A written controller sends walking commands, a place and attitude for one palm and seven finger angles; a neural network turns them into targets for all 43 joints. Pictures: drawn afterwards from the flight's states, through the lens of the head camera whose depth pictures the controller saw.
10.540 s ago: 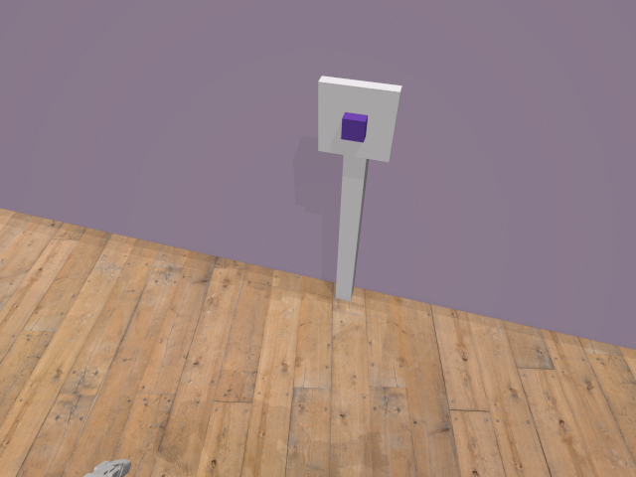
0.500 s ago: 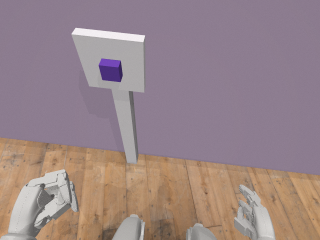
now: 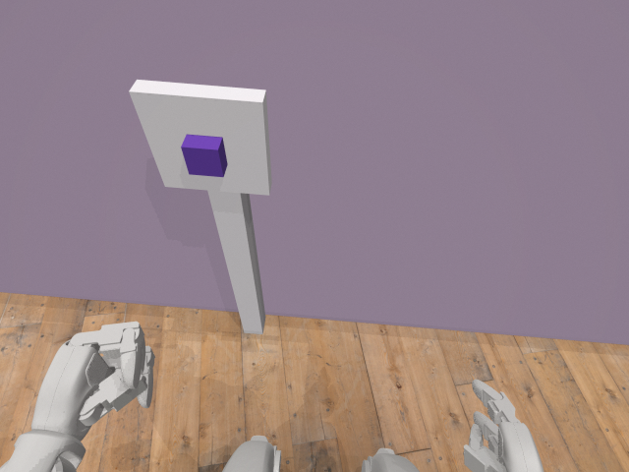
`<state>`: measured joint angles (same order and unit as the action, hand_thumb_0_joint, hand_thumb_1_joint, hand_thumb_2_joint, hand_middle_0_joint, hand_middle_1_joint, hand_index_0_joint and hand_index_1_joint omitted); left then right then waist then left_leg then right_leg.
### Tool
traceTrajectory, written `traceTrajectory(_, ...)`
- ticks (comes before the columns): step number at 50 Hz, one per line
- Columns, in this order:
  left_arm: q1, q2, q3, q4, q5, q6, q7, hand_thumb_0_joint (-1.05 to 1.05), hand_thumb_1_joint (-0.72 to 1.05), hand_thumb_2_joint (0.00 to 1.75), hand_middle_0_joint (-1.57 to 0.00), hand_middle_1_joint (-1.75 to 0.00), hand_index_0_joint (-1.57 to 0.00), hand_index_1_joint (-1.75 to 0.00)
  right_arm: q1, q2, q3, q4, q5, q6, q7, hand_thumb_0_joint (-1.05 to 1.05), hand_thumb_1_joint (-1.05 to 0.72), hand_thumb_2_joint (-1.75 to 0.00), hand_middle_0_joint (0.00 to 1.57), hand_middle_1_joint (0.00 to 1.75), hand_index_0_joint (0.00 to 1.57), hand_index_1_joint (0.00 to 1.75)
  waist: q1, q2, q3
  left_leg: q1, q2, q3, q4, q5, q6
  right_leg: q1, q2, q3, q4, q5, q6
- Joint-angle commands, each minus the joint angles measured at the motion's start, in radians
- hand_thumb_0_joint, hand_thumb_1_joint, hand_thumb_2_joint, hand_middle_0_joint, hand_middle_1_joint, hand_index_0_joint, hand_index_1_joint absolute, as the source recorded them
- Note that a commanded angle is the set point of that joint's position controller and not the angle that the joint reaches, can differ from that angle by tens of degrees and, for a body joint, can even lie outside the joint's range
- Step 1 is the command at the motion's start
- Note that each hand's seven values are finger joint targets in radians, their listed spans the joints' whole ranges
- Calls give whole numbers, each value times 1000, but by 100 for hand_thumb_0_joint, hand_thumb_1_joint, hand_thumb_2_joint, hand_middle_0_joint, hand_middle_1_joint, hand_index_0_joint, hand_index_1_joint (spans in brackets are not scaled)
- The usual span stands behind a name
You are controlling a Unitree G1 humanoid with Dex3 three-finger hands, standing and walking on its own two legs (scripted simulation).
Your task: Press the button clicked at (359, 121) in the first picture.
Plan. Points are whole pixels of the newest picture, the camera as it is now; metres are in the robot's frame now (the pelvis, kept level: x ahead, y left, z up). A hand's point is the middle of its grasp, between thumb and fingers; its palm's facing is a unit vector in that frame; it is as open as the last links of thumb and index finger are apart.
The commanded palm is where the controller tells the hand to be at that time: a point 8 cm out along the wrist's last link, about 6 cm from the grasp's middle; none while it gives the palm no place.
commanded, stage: raise the hand and make a fist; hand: left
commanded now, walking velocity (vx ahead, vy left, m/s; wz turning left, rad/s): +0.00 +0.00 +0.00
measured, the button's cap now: (206, 154) +0.53 +0.20 +0.08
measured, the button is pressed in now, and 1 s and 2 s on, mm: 0 0 0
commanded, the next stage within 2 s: aim a knuckle at the button in 0.60 s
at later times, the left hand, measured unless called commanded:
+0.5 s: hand (160, 346) +0.24 +0.19 +0.07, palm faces -0.02 -1.00 -0.06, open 3.1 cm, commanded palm +0.22 +0.25 +0.08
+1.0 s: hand (183, 313) +0.28 +0.17 +0.06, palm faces -0.07 -1.00 -0.04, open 3.1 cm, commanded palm +0.27 +0.24 +0.07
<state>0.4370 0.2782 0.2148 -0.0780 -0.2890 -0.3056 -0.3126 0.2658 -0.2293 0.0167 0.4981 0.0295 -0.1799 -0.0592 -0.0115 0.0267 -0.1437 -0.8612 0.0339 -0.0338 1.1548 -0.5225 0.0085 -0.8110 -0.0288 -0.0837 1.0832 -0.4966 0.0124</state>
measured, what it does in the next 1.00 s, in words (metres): stands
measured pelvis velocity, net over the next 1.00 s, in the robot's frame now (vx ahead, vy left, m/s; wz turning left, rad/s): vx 0.01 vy -0.01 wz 0.00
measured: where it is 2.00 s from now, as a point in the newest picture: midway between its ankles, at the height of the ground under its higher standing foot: outside the picture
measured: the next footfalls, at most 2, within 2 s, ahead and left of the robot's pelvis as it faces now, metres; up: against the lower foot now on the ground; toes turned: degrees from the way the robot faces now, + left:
none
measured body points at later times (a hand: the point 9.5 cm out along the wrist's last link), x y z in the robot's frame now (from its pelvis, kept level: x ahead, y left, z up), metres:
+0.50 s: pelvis +0.02 -0.02 +0.01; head +0.07 -0.01 +0.46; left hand +0.24 +0.24 +0.07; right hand +0.19 -0.26 -0.06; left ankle +0.03 +0.11 -0.66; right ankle +0.02 -0.13 -0.66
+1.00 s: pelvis +0.01 -0.01 +0.00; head +0.07 -0.01 +0.45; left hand +0.28 +0.23 +0.07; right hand +0.17 -0.26 -0.08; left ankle +0.03 +0.11 -0.66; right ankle +0.02 -0.13 -0.66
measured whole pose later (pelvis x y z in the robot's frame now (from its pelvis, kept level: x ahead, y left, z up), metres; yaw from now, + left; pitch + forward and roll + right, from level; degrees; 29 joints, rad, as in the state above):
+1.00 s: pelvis +0.01 -0.01 +0.00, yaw +0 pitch +14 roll -2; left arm 0.13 0.26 0.20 0.14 -0.27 -0.32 -0.31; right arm 0.24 -0.25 0.02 0.54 0.03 -0.17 -0.07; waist -0.02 0.03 -0.13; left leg -0.85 0.03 -0.03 1.12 -0.51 -0.01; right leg -0.81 -0.03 -0.08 1.07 -0.50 0.00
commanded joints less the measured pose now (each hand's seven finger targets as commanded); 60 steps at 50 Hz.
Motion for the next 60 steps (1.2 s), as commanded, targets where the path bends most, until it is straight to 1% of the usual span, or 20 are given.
traceTrajectory(1,-63,133,99,-228,-34,-84,15,0,90,90,-130,-150,-130,-150,-58,-131,-59,-152,6,-65,-10,0,-90,-90,20,30,20,30,7,68,-162,164,-35,-17,-230,189,6,105,54,6,-177,102,-37)
traceTrajectory(7,-88,118,79,-150,-24,-55,7,0,90,90,-130,-150,-130,-150,-44,-140,-62,-140,9,-59,-10,0,-90,-90,20,30,20,30,-10,26,-144,168,-35,-8,-232,211,10,120,51,10,-200,138,-30)
traceTrajectory(10,-127,143,96,-152,-29,-47,-3,0,90,90,-130,-150,-130,-150,-44,-143,-60,-140,8,-57,-13,0,-90,-90,20,30,20,30,-5,32,-166,185,-36,-2,-233,244,12,150,48,17,-205,179,-30)
traceTrajectory(13,-108,145,113,-125,-38,-50,-1,0,90,90,-130,-150,-130,-150,-49,-138,-60,-141,6,-54,-14,0,-90,-90,20,30,20,30,6,-21,-168,169,-38,1,-230,262,12,187,49,24,-209,199,-29)
traceTrajectory(16,-110,131,108,-128,-41,-65,-1,0,90,90,-130,-150,-130,-150,-51,-135,-60,-140,5,-51,-11,0,-90,-90,20,30,20,30,9,18,-168,178,-41,10,-229,280,10,192,42,29,-209,231,-27)
traceTrajectory(19,-110,123,99,-110,-33,-75,0,0,90,90,-130,-150,-130,-150,-47,-134,-62,-137,4,-46,-9,0,-90,-90,20,30,20,30,2,-14,-170,180,-38,9,-222,301,12,194,44,30,-203,262,-25)
traceTrajectory(23,-132,131,94,-131,-28,-94,-4,0,90,90,-130,-150,-130,-150,-46,-136,-63,-130,2,-47,-7,0,-90,-90,20,30,20,30,1,28,-186,193,-39,10,-215,324,12,193,43,30,-191,285,-29)
traceTrajectory(24,-129,130,98,-121,-29,-94,-6,0,90,90,-130,-150,-130,-150,-43,-134,-64,-132,3,-45,-8,0,-90,-90,20,30,20,30,-2,4,-190,191,-38,13,-212,321,13,192,42,33,-194,290,-25)
traceTrajectory(32,-126,128,102,-120,-36,-102,-10,0,90,90,-130,-150,-130,-150,-52,-134,-65,-132,6,-39,-9,0,-90,-90,20,30,20,30,2,23,-190,199,-39,12,-221,318,11,192,41,30,-195,288,-25)
traceTrajectory(35,-120,123,98,-100,-37,-99,-12,0,90,90,-130,-150,-130,-150,-54,-134,-64,-135,7,-32,-9,0,-90,-90,20,30,20,30,0,-5,-178,185,-38,11,-222,298,12,188,43,32,-200,265,-24)
traceTrajectory(36,-177,115,74,-111,-32,-103,-12,0,90,90,-130,-150,-130,-150,-53,-140,-60,-132,6,-34,-10,0,-90,-90,20,30,20,30,-14,18,-168,183,-38,10,-218,283,12,164,42,30,-196,248,-24)
traceTrajectory(38,-271,122,66,-71,-30,-102,-9,0,90,90,-130,-150,-130,-150,-50,-146,-54,-118,2,-34,-16,0,-90,-90,20,30,20,30,-34,-10,-131,151,-35,4,-203,239,15,127,44,37,-200,194,-23)
traceTrajectory(40,-304,140,93,-29,-29,-108,-10,0,90,90,-130,-150,-130,-150,-45,-152,-55,-111,2,-36,-19,0,-90,-90,20,30,20,30,-30,-16,-140,140,-36,3,-201,213,13,116,41,41,-201,159,-24)
traceTrajectory(43,-400,122,49,-28,-18,-108,-10,0,90,90,-130,-150,-130,-150,-45,-155,-51,-108,3,-44,-21,0,-90,-90,20,30,20,30,-35,29,-169,160,-34,-3,-204,214,14,102,42,37,-186,153,-29)
traceTrajectory(47,-442,136,55,-14,-3,-90,4,0,90,90,-130,-150,-130,-150,-39,-157,-53,-104,4,-45,-22,0,-90,-90,20,30,20,30,-22,42,-239,198,-32,-2,-221,246,13,127,38,33,-184,187,-29)
traceTrajectory(51,-488,151,78,56,9,-62,36,0,90,90,-130,-150,-130,-150,-35,-156,-50,-97,0,-31,-15,0,-90,-90,20,30,20,30,-15,32,-235,179,-32,2,-229,245,9,138,37,32,-181,194,-28)
traceTrajectory(53,-495,188,122,124,11,-52,50,0,90,90,-130,-150,-130,-150,-28,-162,-51,-93,-2,-15,-14,0,-90,-90,20,30,20,30,-7,-23,-226,154,-30,3,-230,261,9,163,40,32,-181,212,-29)
traceTrajectory(57,-611,169,102,172,20,-59,54,0,90,90,-130,-150,-130,-150,-28,-159,-51,-86,1,3,-10,0,-90,-90,20,30,20,30,-22,19,-215,155,-31,16,-234,237,8,141,35,41,-189,200,-26)
traceTrajectory(59,-661,146,76,184,20,-74,50,0,90,90,-130,-150,-130,-150,-23,-160,-53,-82,0,4,-10,0,-90,-90,20,30,20,30,-33,5,-228,162,-29,14,-227,246,10,137,36,42,-186,211,-27)
traceTrajectory(60,-663,162,90,203,20,-79,46,0,90,90,-130,-150,-130,-150,-16,-164,-56,-76,0,5,-10,0,-90,-90,20,30,20,30,-29,-1,-240,165,-28,14,-226,247,9,141,36,44,-186,213,-27)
